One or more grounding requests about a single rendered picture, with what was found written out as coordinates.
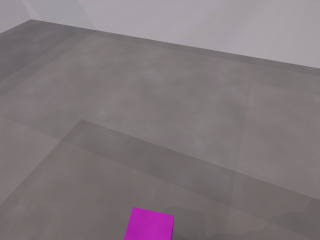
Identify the carton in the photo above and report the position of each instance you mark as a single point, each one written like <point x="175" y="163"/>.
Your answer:
<point x="149" y="225"/>

